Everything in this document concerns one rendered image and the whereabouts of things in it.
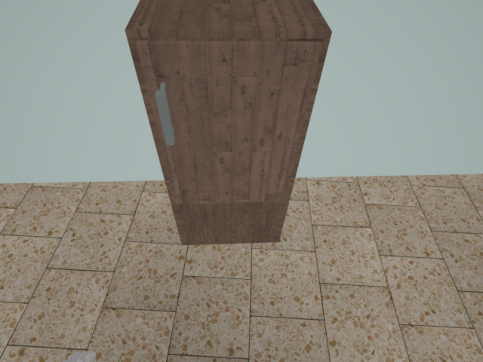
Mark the cupboard door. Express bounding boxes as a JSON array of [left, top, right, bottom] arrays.
[[136, 41, 322, 204]]

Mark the handle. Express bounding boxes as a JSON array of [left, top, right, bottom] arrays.
[[155, 82, 175, 146]]

